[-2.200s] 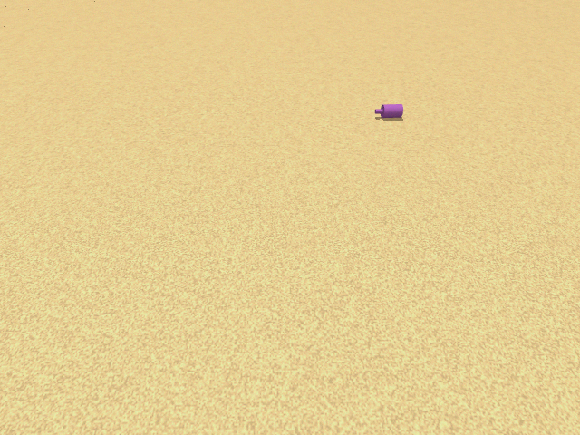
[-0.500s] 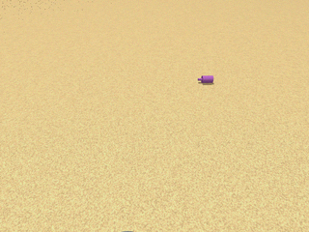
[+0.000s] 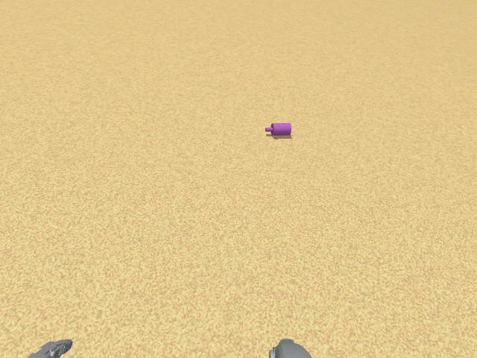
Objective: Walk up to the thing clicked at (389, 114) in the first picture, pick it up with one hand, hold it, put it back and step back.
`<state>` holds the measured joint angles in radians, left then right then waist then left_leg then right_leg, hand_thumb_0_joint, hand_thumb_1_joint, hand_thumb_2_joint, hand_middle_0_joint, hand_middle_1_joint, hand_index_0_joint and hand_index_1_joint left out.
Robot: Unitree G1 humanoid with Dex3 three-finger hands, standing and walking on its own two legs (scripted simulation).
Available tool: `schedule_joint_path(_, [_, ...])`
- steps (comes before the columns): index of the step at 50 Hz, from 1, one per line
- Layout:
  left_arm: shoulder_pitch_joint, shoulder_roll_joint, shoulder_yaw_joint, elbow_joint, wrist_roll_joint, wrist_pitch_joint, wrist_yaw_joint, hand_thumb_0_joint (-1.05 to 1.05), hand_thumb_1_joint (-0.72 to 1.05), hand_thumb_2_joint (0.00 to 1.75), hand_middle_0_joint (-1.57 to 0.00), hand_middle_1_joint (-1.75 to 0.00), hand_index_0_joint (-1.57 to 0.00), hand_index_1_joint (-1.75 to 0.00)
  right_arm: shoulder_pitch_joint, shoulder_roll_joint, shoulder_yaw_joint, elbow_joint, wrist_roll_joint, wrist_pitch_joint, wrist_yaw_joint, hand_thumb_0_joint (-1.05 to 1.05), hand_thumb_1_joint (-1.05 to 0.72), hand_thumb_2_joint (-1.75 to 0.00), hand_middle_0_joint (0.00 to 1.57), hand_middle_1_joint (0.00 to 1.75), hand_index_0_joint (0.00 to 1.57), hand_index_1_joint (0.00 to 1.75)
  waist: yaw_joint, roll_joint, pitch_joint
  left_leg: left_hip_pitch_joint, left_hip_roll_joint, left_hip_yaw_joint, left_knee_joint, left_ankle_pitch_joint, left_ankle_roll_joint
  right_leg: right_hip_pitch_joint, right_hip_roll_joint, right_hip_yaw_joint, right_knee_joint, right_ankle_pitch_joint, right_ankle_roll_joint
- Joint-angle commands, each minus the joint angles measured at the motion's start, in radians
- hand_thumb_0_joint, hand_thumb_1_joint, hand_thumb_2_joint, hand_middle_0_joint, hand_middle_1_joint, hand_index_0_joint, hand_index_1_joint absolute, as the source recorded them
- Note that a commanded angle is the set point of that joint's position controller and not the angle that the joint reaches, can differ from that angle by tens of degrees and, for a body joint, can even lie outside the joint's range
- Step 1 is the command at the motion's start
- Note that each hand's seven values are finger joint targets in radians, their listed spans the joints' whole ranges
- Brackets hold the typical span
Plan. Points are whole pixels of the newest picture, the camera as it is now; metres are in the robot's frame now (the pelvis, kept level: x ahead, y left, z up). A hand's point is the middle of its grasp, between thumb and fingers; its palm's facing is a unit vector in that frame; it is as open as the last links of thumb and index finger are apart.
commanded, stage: walk up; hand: left
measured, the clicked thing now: (277, 129) +1.65 -0.36 -0.73
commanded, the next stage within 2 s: none
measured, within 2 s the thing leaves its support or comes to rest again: neither
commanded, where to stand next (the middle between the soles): +1.27 -0.63 m, yaw +6 degrees
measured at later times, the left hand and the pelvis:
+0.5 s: hand (167, 291) +0.30 +0.14 -0.14, palm faces +0.04 -0.95 -0.32, open 7.4 cm; pelvis +0.28 -0.14 +0.00, yaw +1 degrees
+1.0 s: hand (218, 168) +0.66 +0.04 -0.13, palm faces -0.08 -0.93 -0.35, open 7.4 cm; pelvis +0.52 -0.24 -0.01, yaw -1 degrees
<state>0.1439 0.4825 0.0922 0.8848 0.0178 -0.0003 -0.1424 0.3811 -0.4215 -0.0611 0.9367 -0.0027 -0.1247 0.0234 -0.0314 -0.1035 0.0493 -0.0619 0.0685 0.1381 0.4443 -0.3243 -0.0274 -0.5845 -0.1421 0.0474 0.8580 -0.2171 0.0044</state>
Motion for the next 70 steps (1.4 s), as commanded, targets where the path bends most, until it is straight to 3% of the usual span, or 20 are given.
schedule_joint_path(1, [-0.142,0.112,0.038,-0.099,-0.005,-0.023,-0.016,0.0,0.9,0.9,-0.2,-0.3,-0.2,-0.3,-0.074,-0.337,-0.083,-0.087,0.0,-0.046,-0.026,0.0,-0.9,-0.9,0.2,0.3,0.2,0.3,0.02,0.246,0.025,-0.159,0.198,-0.092,-0.211,0.259,0.191,0.166,0.01,-0.058,-0.214,0.135,-0.027])
schedule_joint_path(6, [0.067,0.162,0.082,-0.026,0.001,-0.021,0.008,0.0,0.9,0.9,-0.2,-0.3,-0.2,-0.3,-0.07,-0.321,-0.082,-0.076,-0.004,-0.017,-0.043,0.0,-0.9,-0.9,0.2,0.3,0.2,0.3,0.153,0.121,-0.137,-0.171,0.17,-0.018,0.237,0.547,0.134,0.526,0.108,-0.142,-0.276,0.036,-0.078])
schedule_joint_path(7, [0.244,0.219,0.113,0.017,0.008,-0.031,0.027,0.0,0.9,0.9,-0.2,-0.3,-0.2,-0.3,-0.025,-0.255,-0.056,-0.073,-0.003,-0.012,-0.043,0.0,-0.9,-0.9,0.2,0.3,0.2,0.3,0.236,-0.05,-0.217,-0.319,0.096,-0.018,0.559,0.425,0.101,0.739,0.096,-0.054,-0.321,-0.085,-0.101])
schedule_joint_path(8, [0.289,0.299,0.128,0.029,0.014,-0.039,0.042,0.0,0.9,0.9,-0.2,-0.3,-0.2,-0.3,0.021,-0.143,-0.019,-0.101,0.001,-0.012,-0.039,0.0,-0.9,-0.9,0.2,0.3,0.2,0.3,0.217,-0.336,-0.196,-0.577,-0.055,-0.029,0.766,-0.143,0.076,0.817,-0.112,0.256,-0.456,-0.233,-0.121])
schedule_joint_path(10, [0.135,0.324,0.127,-0.032,-0.029,-0.035,0.059,0.0,0.9,0.9,-0.2,-0.3,-0.2,-0.3,-0.027,-0.268,-0.044,-0.092,0.003,-0.002,-0.053,0.0,-0.9,-0.9,0.2,0.3,0.2,0.3,0.162,-0.203,-0.15,-0.684,0.017,-0.121,0.924,-0.137,0.071,0.71,-0.254,0.557,-0.653,-0.407,-0.204])
schedule_joint_path(15, [0.039,0.172,0.071,-0.063,-0.017,-0.067,0.076,0.0,0.9,0.9,-0.2,-0.3,-0.2,-0.3,0.008,-0.219,-0.039,-0.041,0.007,0.013,-0.018,0.0,-0.9,-0.9,0.2,0.3,0.2,0.3,0.047,-0.056,-0.008,-0.485,0.069,-0.154,0.659,0.083,0.079,0.381,-0.051,0.091,-0.593,0.08,-0.138])
schedule_joint_path(24, [0.112,0.156,0.051,-0.113,0.008,-0.068,0.054,0.0,0.9,0.9,-0.2,-0.3,-0.2,-0.3,-0.191,-0.177,-0.04,-0.124,0.003,0.011,-0.003,0.0,-0.9,-0.9,0.2,0.3,0.2,0.3,0.1,0.016,0.036,-0.382,0.026,-0.066,0.19,0.239,0.038,0.383,-0.046,0.014,-0.613,0.134,-0.15])
schedule_joint_path(28, [0.111,0.159,0.048,-0.125,0.002,-0.053,0.064,0.0,0.9,0.9,-0.2,-0.3,-0.2,-0.3,-0.027,-0.205,-0.066,-0.084,0.0,0.003,-0.027,0.0,-0.9,-0.9,0.2,0.3,0.2,0.3,0.005,0.122,-0.055,-0.064,-0.037,-0.034,0.095,0.229,0.084,0.342,-0.02,-0.036,-0.345,0.346,-0.134])
schedule_joint_path(29, [0.16,0.123,0.034,-0.13,-0.001,-0.05,0.068,0.0,0.9,0.9,-0.2,-0.3,-0.2,-0.3,0.077,-0.249,-0.081,-0.064,-0.012,-0.002,-0.037,0.0,-0.9,-0.9,0.2,0.3,0.2,0.3,-0.036,0.216,-0.134,0.111,-0.015,-0.069,0.062,0.185,0.123,0.277,0.032,-0.079,-0.126,0.352,-0.103])
schedule_joint_path(31, [0.263,0.066,0.019,-0.133,-0.006,-0.042,0.076,0.0,0.9,0.9,-0.2,-0.3,-0.2,-0.3,0.175,-0.368,-0.117,-0.089,-0.032,-0.003,-0.06,0.0,-0.9,-0.9,0.2,0.3,0.2,0.3,-0.053,0.398,-0.245,0.402,0.413,-0.762,-0.05,-0.072,0.278,-0.129,0.206,-0.063,0.313,-0.369,-0.015])
schedule_joint_path(32, [0.233,0.208,0.047,-0.122,-0.003,-0.026,0.09,0.0,0.9,0.9,-0.2,-0.3,-0.2,-0.3,0.13,-0.377,-0.129,-0.097,0.006,0.0,-0.067,0.0,-0.9,-0.9,0.2,0.3,0.2,0.3,-0.059,0.261,-0.243,0.383,0.509,-0.917,-0.108,-0.118,0.387,-0.19,0.139,0.074,0.453,-0.329,-0.027])
schedule_joint_path(36, [0.147,0.148,0.043,-0.106,-0.008,-0.038,0.072,0.0,0.9,0.9,-0.2,-0.3,-0.2,-0.3,0.008,-0.264,-0.065,-0.126,0.021,-0.012,-0.069,0.0,-0.9,-0.9,0.2,0.3,0.2,0.3,0.001,0.114,-0.044,-0.016,0.286,-0.345,-0.118,0.444,0.235,-0.017,0.076,0.097,0.386,-0.146,-0.02])
schedule_joint_path(40, [0.165,0.105,0.037,-0.102,-0.008,-0.008,0.032,0.0,0.9,0.9,-0.2,-0.3,-0.2,-0.3,-0.095,-0.283,-0.067,-0.144,0.008,-0.029,-0.053,0.0,-0.9,-0.9,0.2,0.3,0.2,0.3,0.064,0.24,0.041,-0.208,0.208,-0.137,-0.156,0.29,0.225,0.055,0.017,0.019,0.16,-0.077,0.004])
schedule_joint_path(46, [0.005,0.112,0.055,-0.113,0.0,-0.008,0.003,0.0,0.9,0.9,-0.2,-0.3,-0.2,-0.3,-0.079,-0.33,-0.077,-0.124,-0.004,-0.032,-0.035,0.0,-0.9,-0.9,0.2,0.3,0.2,0.3,0.023,0.272,0.024,-0.272,0.189,-0.117,-0.179,0.009,0.195,0.208,0.019,-0.072,-0.168,0.07,-0.014])
schedule_joint_path(51, [0.198,0.188,0.101,-0.04,0.014,-0.03,0.025,0.0,0.9,0.9,-0.2,-0.3,-0.2,-0.3,-0.069,-0.266,-0.058,-0.109,-0.009,-0.004,-0.045,0.0,-0.9,-0.9,0.2,0.3,0.2,0.3,0.155,0.055,-0.121,-0.323,0.136,-0.037,0.323,0.194,0.13,0.56,0.088,-0.098,-0.296,-0.06,-0.052])
schedule_joint_path(53, [0.289,0.325,0.125,-0.047,0.015,-0.049,0.057,0.0,0.9,0.9,-0.2,-0.3,-0.2,-0.3,-0.012,-0.15,-0.013,-0.143,0.013,0.0,-0.048,0.0,-0.9,-0.9,0.2,0.3,0.2,0.3,0.18,-0.331,-0.129,-0.719,-0.093,-0.039,0.763,-0.191,0.057,0.734,-0.223,0.476,-0.609,-0.212,-0.165])
schedule_joint_path(54, [0.232,0.33,0.125,-0.06,-0.004,-0.043,0.064,0.0,0.9,0.9,-0.2,-0.3,-0.2,-0.3,-0.04,-0.237,-0.037,-0.134,-0.003,0.011,-0.061,0.0,-0.9,-0.9,0.2,0.3,0.2,0.3,0.167,-0.23,-0.118,-0.708,-0.014,-0.107,0.85,-0.211,0.066,0.683,-0.264,0.533,-0.608,-0.229,-0.238])
schedule_joint_path(59, [0.072,0.177,0.07,-0.105,-0.006,-0.054,0.083,0.0,0.9,0.9,-0.2,-0.3,-0.2,-0.3,0.021,-0.222,-0.041,-0.044,0.017,0.029,-0.034,0.0,-0.9,-0.9,0.2,0.3,0.2,0.3,0.05,-0.111,0.006,-0.498,0.044,-0.163,0.65,0.057,0.071,0.341,-0.043,0.088,-0.586,-0.018,-0.122])
schedule_joint_path(67, [0.18,0.156,0.06,-0.144,0.013,-0.061,0.078,0.0,0.9,0.9,-0.2,-0.3,-0.2,-0.3,-0.13,-0.204,-0.042,-0.098,0.0,0.035,-0.021,0.0,-0.9,-0.9,0.2,0.3,0.2,0.3,0.116,0.003,0.068,-0.553,0.03,-0.146,0.348,0.098,0.03,0.442,-0.098,0.072,-0.642,-0.028,-0.156])
schedule_joint_path(70, [0.208,0.144,0.054,-0.145,0.013,-0.05,0.083,0.0,0.9,0.9,-0.2,-0.3,-0.2,-0.3,-0.156,-0.178,-0.035,-0.12,0.002,0.026,-0.025,0.0,-0.9,-0.9,0.2,0.3,0.2,0.3,0.122,0.02,0.043,-0.502,0.011,-0.093,0.232,0.146,0.045,0.528,-0.081,0.023,-0.548,0.254,-0.13])
